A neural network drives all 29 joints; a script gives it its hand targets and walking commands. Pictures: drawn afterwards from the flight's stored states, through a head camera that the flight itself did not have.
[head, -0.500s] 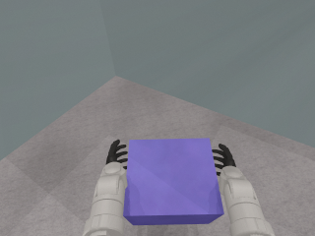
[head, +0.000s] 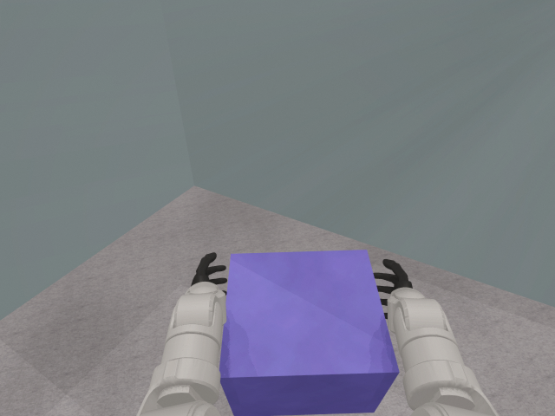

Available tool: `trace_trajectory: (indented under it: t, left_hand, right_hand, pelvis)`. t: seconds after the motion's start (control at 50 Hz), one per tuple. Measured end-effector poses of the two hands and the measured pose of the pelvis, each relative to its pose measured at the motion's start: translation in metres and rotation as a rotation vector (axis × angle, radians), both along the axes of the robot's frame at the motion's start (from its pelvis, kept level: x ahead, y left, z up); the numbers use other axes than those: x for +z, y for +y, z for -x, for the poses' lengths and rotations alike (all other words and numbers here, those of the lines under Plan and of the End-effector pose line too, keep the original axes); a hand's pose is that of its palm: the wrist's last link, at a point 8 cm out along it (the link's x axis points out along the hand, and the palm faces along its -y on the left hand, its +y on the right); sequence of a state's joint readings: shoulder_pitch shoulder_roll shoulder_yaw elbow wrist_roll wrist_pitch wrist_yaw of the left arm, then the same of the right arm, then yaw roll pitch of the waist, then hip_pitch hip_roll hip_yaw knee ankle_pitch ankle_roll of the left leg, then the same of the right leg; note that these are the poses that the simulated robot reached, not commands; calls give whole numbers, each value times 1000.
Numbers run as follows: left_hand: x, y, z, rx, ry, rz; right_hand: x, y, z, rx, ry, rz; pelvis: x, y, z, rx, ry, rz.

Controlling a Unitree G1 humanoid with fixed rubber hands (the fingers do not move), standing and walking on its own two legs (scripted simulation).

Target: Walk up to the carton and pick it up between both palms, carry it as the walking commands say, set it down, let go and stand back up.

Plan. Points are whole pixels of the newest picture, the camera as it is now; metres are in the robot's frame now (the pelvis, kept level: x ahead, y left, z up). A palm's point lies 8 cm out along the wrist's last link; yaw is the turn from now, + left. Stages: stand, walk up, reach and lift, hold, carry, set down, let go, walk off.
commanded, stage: reach and lift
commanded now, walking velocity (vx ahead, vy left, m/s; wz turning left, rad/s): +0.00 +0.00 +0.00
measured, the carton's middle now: (301, 332) +0.30 +0.02 -0.03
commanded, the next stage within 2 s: hold in 1.18 s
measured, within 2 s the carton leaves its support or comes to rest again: neither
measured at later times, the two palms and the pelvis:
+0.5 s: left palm (214, 286) +0.32 +0.16 +0.05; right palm (411, 306) +0.31 -0.15 +0.05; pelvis +0.01 +0.01 +0.00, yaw -1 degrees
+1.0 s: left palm (205, 297) +0.30 +0.17 +0.05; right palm (406, 315) +0.29 -0.14 +0.04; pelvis +0.01 +0.01 +0.00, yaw +0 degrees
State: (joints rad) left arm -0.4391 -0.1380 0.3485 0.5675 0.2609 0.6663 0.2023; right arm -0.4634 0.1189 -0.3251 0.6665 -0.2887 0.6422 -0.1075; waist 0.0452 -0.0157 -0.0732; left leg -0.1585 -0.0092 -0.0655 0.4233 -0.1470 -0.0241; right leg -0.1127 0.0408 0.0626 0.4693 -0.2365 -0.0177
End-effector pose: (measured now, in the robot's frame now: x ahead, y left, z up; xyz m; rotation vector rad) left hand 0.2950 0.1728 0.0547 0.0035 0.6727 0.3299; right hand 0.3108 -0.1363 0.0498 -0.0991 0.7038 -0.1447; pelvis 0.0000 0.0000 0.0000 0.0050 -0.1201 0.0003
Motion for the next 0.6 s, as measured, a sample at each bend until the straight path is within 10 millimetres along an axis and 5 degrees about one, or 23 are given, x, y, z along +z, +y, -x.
trace_trajectory:
  t: [0.38, 0.6]
  left_hand:
    - [1, -12, -23, -70, 2, -9]
    - [-4, -10, -16, -68, -4, -3]
  right_hand:
    - [-3, -12, 0, -74, 1, -14]
    - [-7, -10, 6, -81, -5, -21]
  pelvis:
    - [2, 10, -6, -10, 47, 4]
    - [4, 7, -17, -7, 38, 3]
